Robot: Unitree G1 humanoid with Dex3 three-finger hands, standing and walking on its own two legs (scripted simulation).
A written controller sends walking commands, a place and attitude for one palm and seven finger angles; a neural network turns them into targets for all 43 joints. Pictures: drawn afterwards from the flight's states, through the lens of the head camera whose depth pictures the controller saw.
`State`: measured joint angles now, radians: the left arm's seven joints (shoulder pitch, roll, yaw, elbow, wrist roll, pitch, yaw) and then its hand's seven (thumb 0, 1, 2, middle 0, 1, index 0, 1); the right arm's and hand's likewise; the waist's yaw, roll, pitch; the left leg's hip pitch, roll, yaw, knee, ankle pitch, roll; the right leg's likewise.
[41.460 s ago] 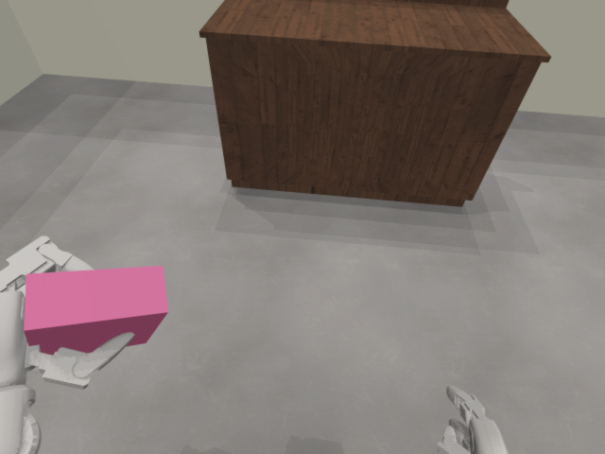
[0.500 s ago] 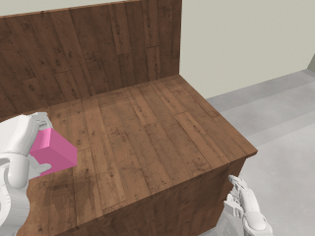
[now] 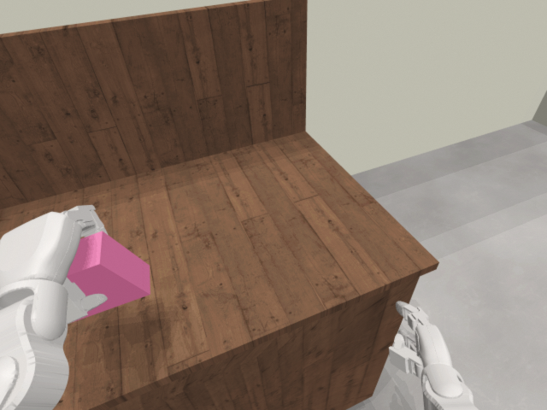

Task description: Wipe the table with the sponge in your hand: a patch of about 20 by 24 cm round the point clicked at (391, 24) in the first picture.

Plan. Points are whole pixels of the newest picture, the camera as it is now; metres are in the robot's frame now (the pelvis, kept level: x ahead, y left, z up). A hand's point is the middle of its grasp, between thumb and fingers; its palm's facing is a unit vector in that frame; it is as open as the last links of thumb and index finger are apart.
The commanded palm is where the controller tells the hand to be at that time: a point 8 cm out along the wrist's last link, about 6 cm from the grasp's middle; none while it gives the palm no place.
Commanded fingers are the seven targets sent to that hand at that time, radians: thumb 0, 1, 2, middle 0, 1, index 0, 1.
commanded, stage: bring the sponge back beside the body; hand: left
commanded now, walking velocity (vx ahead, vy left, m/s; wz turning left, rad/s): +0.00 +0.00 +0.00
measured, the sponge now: (92, 285) +0.21 +0.30 +0.12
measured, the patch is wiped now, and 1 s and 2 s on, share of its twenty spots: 1.00 1.00 1.00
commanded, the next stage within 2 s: step back with the hand held close in 0.58 s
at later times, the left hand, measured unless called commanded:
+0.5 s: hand (102, 267) +0.20 +0.26 +0.17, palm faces +0.30 -0.20 -0.93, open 9.1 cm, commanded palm +0.15 +0.26 +0.23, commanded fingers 0.00 0.10 1.30 -1.20 -1.60 -1.20 -1.60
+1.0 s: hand (114, 271) +0.18 +0.21 +0.21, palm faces +0.40 -0.80 -0.44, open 9.1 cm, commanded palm +0.12 +0.26 +0.22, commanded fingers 0.00 0.10 1.30 -1.20 -1.60 -1.20 -1.60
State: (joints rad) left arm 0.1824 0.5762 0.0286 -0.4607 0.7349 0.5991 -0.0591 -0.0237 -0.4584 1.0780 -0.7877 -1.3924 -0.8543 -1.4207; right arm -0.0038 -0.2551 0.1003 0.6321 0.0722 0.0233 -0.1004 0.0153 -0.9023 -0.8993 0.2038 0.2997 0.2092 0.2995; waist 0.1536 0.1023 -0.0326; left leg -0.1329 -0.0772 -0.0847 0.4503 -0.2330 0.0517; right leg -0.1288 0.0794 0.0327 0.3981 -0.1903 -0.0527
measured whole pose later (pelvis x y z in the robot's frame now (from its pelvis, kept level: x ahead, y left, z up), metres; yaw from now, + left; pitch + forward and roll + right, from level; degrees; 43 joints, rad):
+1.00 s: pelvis -0.02 -0.03 -0.02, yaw +4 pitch +3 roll -2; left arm 0.48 0.48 0.41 -0.75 -0.09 -0.04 0.12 -0.03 -0.46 1.07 -0.80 -1.40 -0.86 -1.43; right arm 0.25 -0.26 0.04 0.53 0.02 0.04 -0.09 0.01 -0.90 -0.90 0.21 0.30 0.21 0.30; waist 0.00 0.00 -0.03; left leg -0.39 -0.05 -0.12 0.66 -0.31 0.01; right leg -0.38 0.10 -0.06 0.55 -0.23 -0.08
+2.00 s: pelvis -0.22 +0.00 -0.02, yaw +1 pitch +2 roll +0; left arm 0.31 0.44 0.49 -0.59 -0.06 -0.11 0.14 -0.03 -0.47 1.08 -0.80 -1.41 -0.86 -1.44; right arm 0.15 -0.20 0.01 0.56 0.02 -0.03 -0.07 0.01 -0.90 -0.90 0.20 0.30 0.20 0.30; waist -0.01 -0.09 0.02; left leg -0.36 0.02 0.06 0.68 -0.35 0.01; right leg -0.56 0.03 0.06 0.91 -0.47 0.02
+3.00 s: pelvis -0.42 -0.09 -0.02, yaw +2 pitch +0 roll +2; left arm 0.44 0.42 0.38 -0.54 -0.04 -0.09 0.12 -0.03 -0.48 1.09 -0.80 -1.41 -0.87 -1.44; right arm 0.27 -0.20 0.02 0.61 0.03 -0.13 -0.07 0.01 -0.90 -0.90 0.20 0.30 0.20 0.30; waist -0.03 -0.05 -0.12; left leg -0.27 0.01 0.07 0.63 -0.35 0.01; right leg -0.53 0.01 -0.03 0.96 -0.42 -0.01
